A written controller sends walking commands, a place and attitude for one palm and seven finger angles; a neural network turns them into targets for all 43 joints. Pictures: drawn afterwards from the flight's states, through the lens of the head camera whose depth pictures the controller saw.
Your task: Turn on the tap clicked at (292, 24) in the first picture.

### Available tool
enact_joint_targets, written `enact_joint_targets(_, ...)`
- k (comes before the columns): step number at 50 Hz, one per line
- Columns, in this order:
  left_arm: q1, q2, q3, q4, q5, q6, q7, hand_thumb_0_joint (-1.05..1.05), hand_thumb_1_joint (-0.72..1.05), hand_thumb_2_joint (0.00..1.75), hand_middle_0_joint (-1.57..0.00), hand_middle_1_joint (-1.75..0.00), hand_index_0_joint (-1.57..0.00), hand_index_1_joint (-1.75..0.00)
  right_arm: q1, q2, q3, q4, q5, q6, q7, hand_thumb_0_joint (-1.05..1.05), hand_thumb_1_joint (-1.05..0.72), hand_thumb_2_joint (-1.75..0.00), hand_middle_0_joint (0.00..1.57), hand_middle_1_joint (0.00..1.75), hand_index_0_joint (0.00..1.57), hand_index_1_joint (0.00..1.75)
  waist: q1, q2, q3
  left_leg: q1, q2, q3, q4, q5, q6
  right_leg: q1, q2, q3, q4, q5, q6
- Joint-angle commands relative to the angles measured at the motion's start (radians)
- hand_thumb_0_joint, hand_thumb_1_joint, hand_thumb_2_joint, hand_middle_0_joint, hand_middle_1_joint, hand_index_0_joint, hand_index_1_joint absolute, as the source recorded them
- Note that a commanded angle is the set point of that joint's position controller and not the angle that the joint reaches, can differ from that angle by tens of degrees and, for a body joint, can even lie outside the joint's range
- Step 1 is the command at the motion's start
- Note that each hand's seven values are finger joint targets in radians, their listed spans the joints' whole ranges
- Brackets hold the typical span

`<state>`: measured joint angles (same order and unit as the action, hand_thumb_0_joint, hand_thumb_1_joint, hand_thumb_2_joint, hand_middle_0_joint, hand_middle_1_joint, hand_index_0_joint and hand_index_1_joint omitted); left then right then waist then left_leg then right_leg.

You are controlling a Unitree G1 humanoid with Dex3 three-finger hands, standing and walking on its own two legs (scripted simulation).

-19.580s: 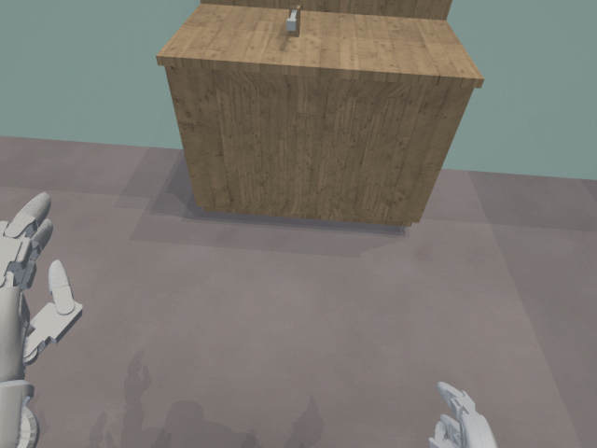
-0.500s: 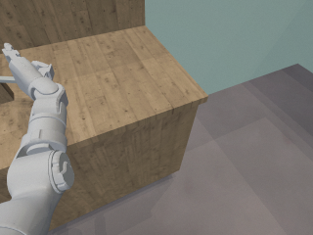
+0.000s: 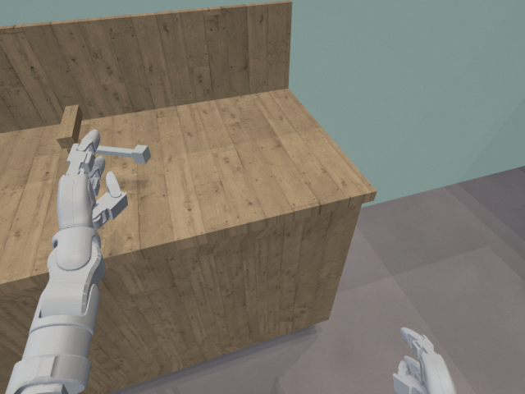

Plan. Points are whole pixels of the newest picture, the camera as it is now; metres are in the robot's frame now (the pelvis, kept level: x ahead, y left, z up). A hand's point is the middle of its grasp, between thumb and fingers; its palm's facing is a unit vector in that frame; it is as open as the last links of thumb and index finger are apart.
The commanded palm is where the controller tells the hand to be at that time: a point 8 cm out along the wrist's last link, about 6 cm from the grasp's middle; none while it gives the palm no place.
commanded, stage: draw the hand back beside the body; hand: left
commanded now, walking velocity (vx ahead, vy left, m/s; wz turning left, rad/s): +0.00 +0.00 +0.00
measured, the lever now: (141, 154) +0.55 +0.32 +0.08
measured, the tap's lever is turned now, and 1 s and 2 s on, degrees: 62 62 62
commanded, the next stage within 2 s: step back with the hand held close in 0.88 s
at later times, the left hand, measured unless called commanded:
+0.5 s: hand (89, 261) +0.22 +0.24 +0.16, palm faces +0.41 -0.87 -0.27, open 7.5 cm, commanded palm +0.17 +0.27 +0.17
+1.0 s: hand (70, 286) +0.18 +0.24 +0.16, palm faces +0.44 -0.85 -0.28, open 7.4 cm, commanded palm +0.15 +0.28 +0.17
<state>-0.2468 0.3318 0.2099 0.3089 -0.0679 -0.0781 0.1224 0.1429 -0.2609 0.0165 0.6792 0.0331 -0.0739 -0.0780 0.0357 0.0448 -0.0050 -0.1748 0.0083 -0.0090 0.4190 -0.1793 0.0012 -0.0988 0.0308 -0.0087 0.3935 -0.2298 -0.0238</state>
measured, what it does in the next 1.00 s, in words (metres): stands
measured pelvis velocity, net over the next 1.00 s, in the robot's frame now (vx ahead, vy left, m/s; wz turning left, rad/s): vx -0.01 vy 0.00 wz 0.01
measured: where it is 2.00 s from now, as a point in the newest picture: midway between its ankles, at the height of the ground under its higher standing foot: outside the picture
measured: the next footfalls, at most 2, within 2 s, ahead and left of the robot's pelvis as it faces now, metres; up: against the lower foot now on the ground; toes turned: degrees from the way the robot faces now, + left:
none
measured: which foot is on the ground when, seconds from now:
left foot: down 0.00-1.00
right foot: down 0.00-1.00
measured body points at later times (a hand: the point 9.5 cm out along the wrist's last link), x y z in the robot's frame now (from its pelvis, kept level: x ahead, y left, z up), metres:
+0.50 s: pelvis -0.01 +0.00 +0.00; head -0.04 -0.03 +0.45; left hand +0.19 +0.28 +0.18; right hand +0.17 -0.23 -0.09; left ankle +0.03 +0.12 -0.74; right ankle -0.01 -0.11 -0.74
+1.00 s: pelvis -0.01 +0.00 +0.00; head -0.05 -0.02 +0.45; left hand +0.16 +0.28 +0.18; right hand +0.19 -0.21 -0.07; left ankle +0.03 +0.12 -0.74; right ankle -0.01 -0.11 -0.74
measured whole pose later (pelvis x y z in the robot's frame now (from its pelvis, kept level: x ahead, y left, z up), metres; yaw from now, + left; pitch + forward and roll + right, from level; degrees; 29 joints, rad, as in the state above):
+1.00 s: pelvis -0.01 +0.00 +0.00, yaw +1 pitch -8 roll -1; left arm 0.39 0.29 0.25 -0.35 -0.07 -0.13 0.12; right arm 0.17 -0.20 0.03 0.68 -0.02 -0.17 -0.07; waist 0.06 0.06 0.05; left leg -0.09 0.01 -0.02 0.39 -0.16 0.00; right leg -0.01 0.03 -0.02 0.35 -0.21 -0.03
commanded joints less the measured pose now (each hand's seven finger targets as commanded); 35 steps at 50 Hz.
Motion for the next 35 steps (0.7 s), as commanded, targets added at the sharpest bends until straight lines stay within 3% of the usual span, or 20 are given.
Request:
enact_joint_targets(1, -0.305, 0.242, 0.102, -0.323, 0.0, -0.08, 0.007, 0.0, 0.9, 0.9, -0.18, -0.24, -0.18, -0.24, -0.101, -0.1, -0.026, -0.148, -0.008, -0.042, -0.019, 0.0, -0.9, -0.9, 0.2, 0.3, 0.2, 0.3, -0.012, 0.028, -0.153, 0.121, -0.01, 0.025, -0.087, 0.023, 0.02, -0.022, 0.009, 0.003, -0.104, 0.087, -0.003)
enact_joint_targets(4, -0.219, 0.223, 0.11, -0.437, -0.003, -0.089, 0.013, 0.0, 0.9, 0.9, -0.18, -0.25, -0.18, -0.25, -0.115, -0.083, -0.019, -0.164, -0.018, -0.054, -0.02, 0.0, -0.9, -0.9, 0.2, 0.3, 0.2, 0.3, -0.003, 0.069, -0.174, 0.15, -0.009, 0.028, -0.092, 0.061, 0.016, 0.011, 0.009, 0.002, -0.106, 0.126, -0.005)
enact_joint_targets(8, -0.087, 0.187, 0.103, -0.485, -0.011, -0.083, 0.008, 0.0, 0.9, 0.9, -0.19, -0.26, -0.19, -0.26, -0.131, -0.077, -0.018, -0.167, -0.021, -0.061, -0.018, 0.0, -0.9, -0.9, 0.2, 0.3, 0.2, 0.3, 0.0, 0.008, -0.104, 0.13, -0.004, 0.031, -0.114, 0.038, 0.016, 0.008, 0.014, -0.002, -0.128, 0.1, 0.0)
enact_joint_targets(12, 0.014, 0.17, 0.101, -0.565, -0.009, -0.087, 0.005, 0.0, 0.9, 0.9, -0.19, -0.28, -0.19, -0.28, -0.136, -0.074, -0.02, -0.165, -0.026, -0.072, -0.017, 0.0, -0.9, -0.9, 0.2, 0.3, 0.2, 0.3, 0.006, 0.041, -0.093, 0.137, -0.008, 0.031, -0.123, 0.028, 0.015, 0.015, 0.012, -0.001, -0.136, 0.087, 0.002)
enact_joint_targets(15, 0.099, 0.151, 0.091, -0.627, -0.007, -0.095, 0.003, 0.0, 0.9, 0.9, -0.19, -0.29, -0.19, -0.29, -0.138, -0.074, -0.024, -0.166, -0.029, -0.083, -0.012, 0.0, -0.9, -0.9, 0.2, 0.3, 0.2, 0.3, 0.011, 0.006, -0.091, 0.139, -0.009, 0.026, -0.124, 0.043, 0.016, 0.023, 0.014, -0.004, -0.136, 0.095, 0.001)
enact_joint_targets(16, 0.139, 0.157, 0.102, -0.644, -0.007, -0.096, 0.002, 0.0, 0.9, 0.9, -0.2, -0.29, -0.2, -0.29, -0.14, -0.077, -0.028, -0.165, -0.03, -0.086, -0.012, 0.0, -0.9, -0.9, 0.2, 0.3, 0.2, 0.3, 0.014, 0.029, -0.09, 0.15, -0.009, 0.026, -0.129, 0.037, 0.015, 0.02, 0.014, -0.004, -0.142, 0.087, 0.001)
enact_joint_targets(18, 0.204, 0.165, 0.121, -0.672, -0.01, -0.099, 0.005, 0.0, 0.9, 0.9, -0.2, -0.29, -0.2, -0.29, -0.137, -0.074, -0.03, -0.164, -0.033, -0.089, -0.011, 0.0, -0.9, -0.9, 0.2, 0.3, 0.2, 0.3, 0.018, -0.04, -0.08, 0.134, -0.009, 0.027, -0.127, 0.033, 0.019, 0.026, 0.011, -0.006, -0.144, 0.081, 0.006)
enact_joint_targets(20, 0.265, 0.163, 0.128, -0.724, -0.01, -0.106, 0.003, 0.0, 0.9, 0.9, -0.2, -0.3, -0.2, -0.3, -0.144, -0.071, -0.035, -0.165, -0.034, -0.094, -0.009, 0.0, -0.9, -0.9, 0.2, 0.3, 0.2, 0.3, 0.021, -0.031, -0.085, 0.135, -0.013, 0.036, -0.114, 0.051, 0.022, 0.032, 0.008, -0.002, -0.144, 0.095, 0.007)
enact_joint_targets(22, 0.34, 0.161, 0.139, -0.764, -0.007, -0.111, 0.005, 0.0, 0.9, 0.9, -0.2, -0.3, -0.2, -0.3, -0.137, -0.066, -0.034, -0.164, -0.036, -0.102, -0.007, 0.0, -0.9, -0.9, 0.2, 0.3, 0.2, 0.3, 0.027, 0.017, -0.077, 0.134, -0.015, 0.036, -0.114, 0.062, 0.018, 0.038, 0.004, -0.004, -0.14, 0.106, 0.005)
enact_joint_targets(24, 0.398, 0.151, 0.137, -0.797, -0.008, -0.115, 0.004, 0.0, 0.9, 0.9, -0.2, -0.3, -0.2, -0.3, -0.14, -0.065, -0.039, -0.167, -0.036, -0.108, -0.005, 0.0, -0.9, -0.9, 0.2, 0.3, 0.2, 0.3, 0.025, -0.006, -0.05, 0.123, -0.013, 0.038, -0.108, 0.049, 0.018, 0.021, 0.004, -0.004, -0.145, 0.089, 0.008)
enact_joint_targets(28, 0.519, 0.147, 0.147, -0.872, -0.005, -0.12, 0.008, 0.0, 0.9, 0.9, -0.2, -0.3, -0.2, -0.3, -0.134, -0.061, -0.043, -0.173, -0.04, -0.125, -0.005, 0.0, -0.9, -0.9, 0.2, 0.3, 0.2, 0.3, 0.026, 0.01, -0.019, 0.115, -0.013, 0.041, -0.098, 0.028, 0.018, 0.0, 0.0, -0.003, -0.15, 0.064, 0.012)
enact_joint_targets(29, 0.551, 0.141, 0.147, -0.875, -0.008, -0.121, 0.007, 0.0, 0.9, 0.9, -0.2, -0.3, -0.2, -0.3, -0.131, -0.059, -0.043, -0.172, -0.041, -0.128, -0.005, 0.0, -0.9, -0.9, 0.2, 0.3, 0.2, 0.3, 0.025, -0.02, -0.007, 0.106, -0.013, 0.038, -0.096, 0.017, 0.019, -0.006, 0.001, -0.003, -0.152, 0.051, 0.014)
enact_joint_targets(32, 0.522, 0.142, 0.142, -0.909, -0.001, -0.125, 0.013, 0.0, 0.9, 0.9, -0.2, -0.3, -0.2, -0.3, -0.125, -0.06, -0.045, -0.167, -0.04, -0.138, -0.008, 0.0, -0.9, -0.9, 0.2, 0.3, 0.2, 0.3, 0.013, 0.017, 0.01, 0.106, -0.018, 0.039, -0.091, -0.014, 0.017, -0.029, 0.0, -0.002, -0.155, 0.022, 0.015)
enact_joint_targets(35, 0.483, 0.141, 0.141, -0.877, 0.002, -0.127, 0.021, 0.0, 0.9, 0.9, -0.2, -0.3, -0.2, -0.3, -0.119, -0.062, -0.046, -0.163, -0.041, -0.146, -0.016, 0.0, -0.9, -0.9, 0.2, 0.3, 0.2, 0.3, 0.009, -0.016, 0.027, 0.1, -0.02, 0.035, -0.088, -0.046, 0.021, -0.042, -0.001, -0.003, -0.158, -0.014, 0.017)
